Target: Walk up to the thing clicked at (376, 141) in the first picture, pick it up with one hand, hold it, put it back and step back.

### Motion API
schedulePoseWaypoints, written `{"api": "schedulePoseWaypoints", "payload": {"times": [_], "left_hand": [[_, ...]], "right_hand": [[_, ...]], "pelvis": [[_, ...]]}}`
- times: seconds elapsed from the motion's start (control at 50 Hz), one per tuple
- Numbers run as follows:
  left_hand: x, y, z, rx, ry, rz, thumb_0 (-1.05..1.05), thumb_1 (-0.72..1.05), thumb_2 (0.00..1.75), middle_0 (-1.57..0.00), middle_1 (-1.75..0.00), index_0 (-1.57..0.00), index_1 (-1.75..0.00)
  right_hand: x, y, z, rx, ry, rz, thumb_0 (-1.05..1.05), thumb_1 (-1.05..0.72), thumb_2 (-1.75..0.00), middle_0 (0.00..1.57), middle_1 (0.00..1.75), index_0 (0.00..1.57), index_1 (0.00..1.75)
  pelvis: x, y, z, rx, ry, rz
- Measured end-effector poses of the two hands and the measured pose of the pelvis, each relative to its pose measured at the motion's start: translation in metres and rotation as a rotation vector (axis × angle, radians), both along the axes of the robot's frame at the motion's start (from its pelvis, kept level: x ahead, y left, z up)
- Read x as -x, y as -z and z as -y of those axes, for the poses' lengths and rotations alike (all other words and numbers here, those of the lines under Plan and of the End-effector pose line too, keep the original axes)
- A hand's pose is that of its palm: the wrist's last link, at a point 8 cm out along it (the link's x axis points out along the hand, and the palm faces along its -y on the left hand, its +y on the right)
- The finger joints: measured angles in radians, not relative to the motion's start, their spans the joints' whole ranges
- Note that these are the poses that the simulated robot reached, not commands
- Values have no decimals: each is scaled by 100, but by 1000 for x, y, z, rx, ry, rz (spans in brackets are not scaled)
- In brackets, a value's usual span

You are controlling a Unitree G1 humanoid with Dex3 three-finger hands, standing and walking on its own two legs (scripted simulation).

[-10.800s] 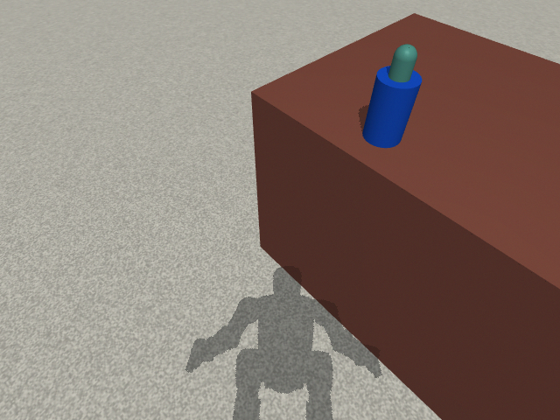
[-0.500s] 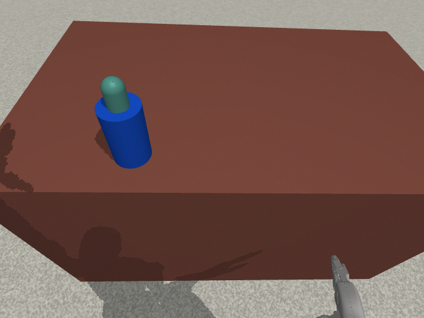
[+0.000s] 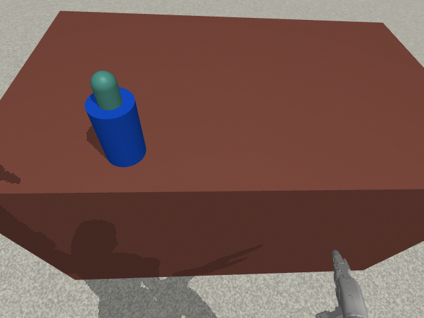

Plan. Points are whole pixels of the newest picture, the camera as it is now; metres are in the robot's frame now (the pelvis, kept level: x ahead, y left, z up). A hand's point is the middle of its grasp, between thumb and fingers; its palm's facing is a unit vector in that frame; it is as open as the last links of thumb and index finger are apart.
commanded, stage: go down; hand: left
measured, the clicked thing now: (115, 118) +0.47 +0.18 +0.09
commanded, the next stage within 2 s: approach in 0.64 s
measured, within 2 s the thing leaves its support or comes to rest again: neither
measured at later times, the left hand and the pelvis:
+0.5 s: hand out of the picture +0.42 +0.38 +0.19, palm faces +0.18 -0.98 +0.00, open 17.7 cm; pelvis +0.00 +0.00 -0.01, yaw -1 degrees
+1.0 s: hand out of the picture +0.42 +0.36 +0.16, palm faces +0.15 -0.99 -0.01, open 17.6 cm; pelvis +0.00 +0.01 -0.01, yaw +0 degrees
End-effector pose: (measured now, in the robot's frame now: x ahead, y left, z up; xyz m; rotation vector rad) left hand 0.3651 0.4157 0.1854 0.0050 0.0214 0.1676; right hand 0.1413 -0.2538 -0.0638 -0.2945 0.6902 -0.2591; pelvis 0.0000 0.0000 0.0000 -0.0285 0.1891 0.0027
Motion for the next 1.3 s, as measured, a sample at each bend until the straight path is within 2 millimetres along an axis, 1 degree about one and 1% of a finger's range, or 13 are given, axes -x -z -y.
{"api": "schedulePoseWaypoints", "payload": {"times": [0.18,0.34,0.64,0.84,0.92,1.0,1.08,1.12,1.2,1.24,1.3], "left_hand": [[-6,0,-5,4,-3,-1,-1,-61,8,-5,-4,-5,-5],[-15,-4,-8,5,-18,7,-1,-61,8,-5,-4,-5,-5],[-29,-5,-14,1,-21,0,-1,-61,7,-5,-5,-6,-5],[-28,4,-12,-2,-8,-12,-1,-59,8,-5,-5,-5,-6],[-26,9,-9,-6,-5,-26,-1,-58,8,-5,-4,-4,-6],[-28,24,2,7,16,-37,-1,-58,8,-5,-4,-4,-6],[-36,49,22,20,42,-51,-1,-59,8,-4,-4,-3,-7],[-43,63,35,30,55,-52,-1,-60,8,-4,-5,-3,-7],[-61,91,68,54,84,-45,-1,-61,8,-4,-5,-4,-7],[-70,103,85,56,96,-41,-1,-61,8,-4,-5,-4,-7],[-84,116,108,60,99,-29,-1,-61,8,-5,-5,-4,-7]], "right_hand": [[4,1,0,9,-5,-7,-1,52,-5,6,5,6,5],[6,-1,0,15,-1,-1,-1,52,-5,6,5,6,5],[4,0,-2,19,7,-9,-1,52,-5,6,5,6,5],[-1,-1,-9,4,-13,0,-1,53,-5,6,5,6,5],[0,4,-13,-11,-23,-13,-1,53,-5,6,5,6,5],[-1,7,-18,-22,-48,-13,-1,53,-5,6,5,6,5],[-1,8,-20,-25,-69,0,-1,54,-5,6,5,6,5],[1,8,-18,-20,-72,8,-1,54,-5,6,5,6,5],[7,4,-12,-1,-73,22,-1,54,-5,6,5,6,5],[12,3,-8,9,-66,20,-1,54,-5,6,5,6,5],[24,4,-2,19,-39,-1,-1,54,-5,6,5,6,5]], "pelvis": [[2,3,-1,4,1,-17],[3,5,-2,7,4,-32],[-2,8,-5,13,10,-58],[-7,8,-6,16,12,-60],[-6,9,-6,16,9,-59],[-2,11,-6,15,4,-62],[5,17,-6,16,2,-76],[8,20,-6,17,3,-83],[13,27,-5,20,7,-99],[15,30,-4,21,12,-108],[18,35,-3,23,21,-117]]}}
